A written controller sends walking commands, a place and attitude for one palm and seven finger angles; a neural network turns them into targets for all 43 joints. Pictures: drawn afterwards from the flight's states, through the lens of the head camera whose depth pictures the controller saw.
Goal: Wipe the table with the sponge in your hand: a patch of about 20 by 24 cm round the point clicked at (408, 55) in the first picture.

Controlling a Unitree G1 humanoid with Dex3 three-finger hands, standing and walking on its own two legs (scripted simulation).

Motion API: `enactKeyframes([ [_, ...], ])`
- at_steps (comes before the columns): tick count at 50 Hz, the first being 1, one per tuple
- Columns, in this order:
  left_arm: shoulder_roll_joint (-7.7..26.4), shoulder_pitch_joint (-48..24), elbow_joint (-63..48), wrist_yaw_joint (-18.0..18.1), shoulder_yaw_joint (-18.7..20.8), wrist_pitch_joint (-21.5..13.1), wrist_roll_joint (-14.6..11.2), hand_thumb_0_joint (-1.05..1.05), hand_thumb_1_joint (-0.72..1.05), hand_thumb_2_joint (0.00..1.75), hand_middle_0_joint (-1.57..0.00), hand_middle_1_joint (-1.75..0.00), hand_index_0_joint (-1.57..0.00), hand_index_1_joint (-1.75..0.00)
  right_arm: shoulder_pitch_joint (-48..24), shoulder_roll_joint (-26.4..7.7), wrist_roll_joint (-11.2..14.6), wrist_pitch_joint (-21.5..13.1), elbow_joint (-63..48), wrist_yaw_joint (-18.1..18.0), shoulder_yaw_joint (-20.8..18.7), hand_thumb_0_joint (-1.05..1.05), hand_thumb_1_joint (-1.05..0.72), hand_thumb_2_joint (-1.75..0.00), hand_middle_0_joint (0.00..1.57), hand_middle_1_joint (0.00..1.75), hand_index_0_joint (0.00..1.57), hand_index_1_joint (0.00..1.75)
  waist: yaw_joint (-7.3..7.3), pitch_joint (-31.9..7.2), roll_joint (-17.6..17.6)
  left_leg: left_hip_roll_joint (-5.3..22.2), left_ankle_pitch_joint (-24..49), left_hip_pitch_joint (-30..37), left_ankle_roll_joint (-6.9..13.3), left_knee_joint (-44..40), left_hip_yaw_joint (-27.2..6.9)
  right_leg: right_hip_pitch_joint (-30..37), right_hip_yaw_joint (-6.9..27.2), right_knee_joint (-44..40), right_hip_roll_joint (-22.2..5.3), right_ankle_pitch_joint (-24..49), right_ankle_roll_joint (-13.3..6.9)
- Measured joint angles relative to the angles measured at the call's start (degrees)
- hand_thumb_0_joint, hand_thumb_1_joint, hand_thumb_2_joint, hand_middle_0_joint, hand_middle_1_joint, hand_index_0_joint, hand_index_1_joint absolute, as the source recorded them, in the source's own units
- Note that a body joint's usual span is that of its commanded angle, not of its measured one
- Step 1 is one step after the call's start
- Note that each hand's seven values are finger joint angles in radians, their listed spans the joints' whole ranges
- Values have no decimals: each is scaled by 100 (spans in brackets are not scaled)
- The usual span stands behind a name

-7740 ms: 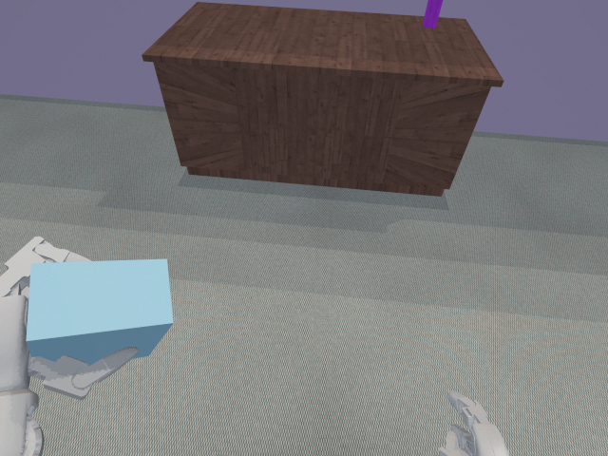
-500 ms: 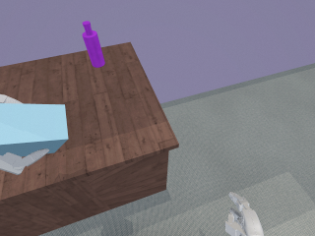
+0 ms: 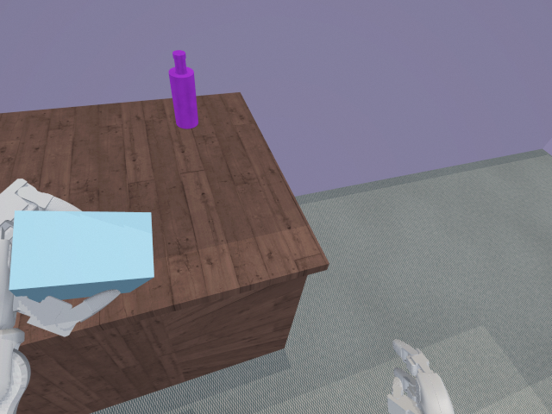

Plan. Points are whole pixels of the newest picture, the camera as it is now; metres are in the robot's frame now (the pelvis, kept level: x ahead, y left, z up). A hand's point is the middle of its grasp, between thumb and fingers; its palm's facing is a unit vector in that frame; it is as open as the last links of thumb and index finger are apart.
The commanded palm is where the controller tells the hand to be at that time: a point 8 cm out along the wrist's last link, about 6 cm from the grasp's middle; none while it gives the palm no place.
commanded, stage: come to a stop and stand still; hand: left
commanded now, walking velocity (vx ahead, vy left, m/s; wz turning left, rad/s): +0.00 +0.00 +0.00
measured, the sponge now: (102, 259) +0.23 +0.22 +0.16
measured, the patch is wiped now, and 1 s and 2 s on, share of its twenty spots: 0.00 0.00 0.00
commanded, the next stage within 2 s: look again from close up in 0.70 s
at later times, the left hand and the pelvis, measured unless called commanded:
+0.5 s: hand (75, 251) +0.24 +0.26 +0.15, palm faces +0.37 -0.86 -0.37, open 10.7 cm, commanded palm +0.18 +0.29 +0.17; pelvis +0.02 +0.01 +0.00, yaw +0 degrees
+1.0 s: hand (88, 264) +0.23 +0.24 +0.15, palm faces +0.38 -0.85 -0.36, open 10.7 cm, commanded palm +0.17 +0.27 +0.17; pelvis +0.02 -0.01 +0.00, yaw +1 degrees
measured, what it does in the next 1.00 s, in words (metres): stands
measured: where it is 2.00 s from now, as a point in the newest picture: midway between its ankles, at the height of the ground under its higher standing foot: outside the picture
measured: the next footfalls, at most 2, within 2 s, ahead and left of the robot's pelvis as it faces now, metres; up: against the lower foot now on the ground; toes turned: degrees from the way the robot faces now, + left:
none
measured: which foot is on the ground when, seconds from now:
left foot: down 0.00-1.00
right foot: down 0.00-1.00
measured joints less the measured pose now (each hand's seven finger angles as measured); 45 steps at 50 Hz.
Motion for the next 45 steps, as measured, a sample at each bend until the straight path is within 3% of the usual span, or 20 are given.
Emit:
enactKeyframes([
  [5,-86,213,201,-121,-261,140,60,0,-55,102,-65,-138,-65,-138,-43,102,-31,55,1,-1,102,1,-90,-90,20,30,20,30,50,-44,6,-44,-10,54,56,-91,24,94,25,-182,-41,45,62],
  [12,41,-31,47,-94,-155,263,35,-1,-55,102,-65,-138,-65,-138,-164,98,-41,87,-32,-41,119,1,-90,-90,20,30,20,30,108,147,-66,-120,-56,135,96,-97,28,145,25,-105,-116,-54,97],
  [19,95,55,-220,-82,-75,108,-46,0,-55,102,-65,-138,-66,-138,-224,30,-9,203,-61,-2,37,1,-90,-90,20,30,20,30,5,64,31,-119,-94,163,81,-121,23,202,24,-190,-115,-64,116],
  [24,49,306,38,-115,-104,199,-81,0,-55,102,-65,-138,-66,-138,-161,-29,36,340,-85,-33,-19,1,-90,-90,20,30,20,30,-62,-37,107,-89,-108,160,55,-141,4,224,8,-262,-81,-48,89],
  [34,-7,354,-94,-53,-183,274,-96,0,-55,102,-65,-138,-66,-138,-82,-154,49,348,11,-135,-88,1,-90,-90,20,30,20,30,7,44,119,-30,-125,152,-12,-56,-86,240,-77,-184,-16,-92,10],
  [45,-84,353,176,-46,-198,268,-131,0,-55,102,-65,-138,-66,-138,-107,-144,67,418,-19,-153,-100,1,-90,-90,20,30,20,30,-55,-129,293,24,-57,159,-59,-138,-76,235,-60,-266,39,-14,-36],
])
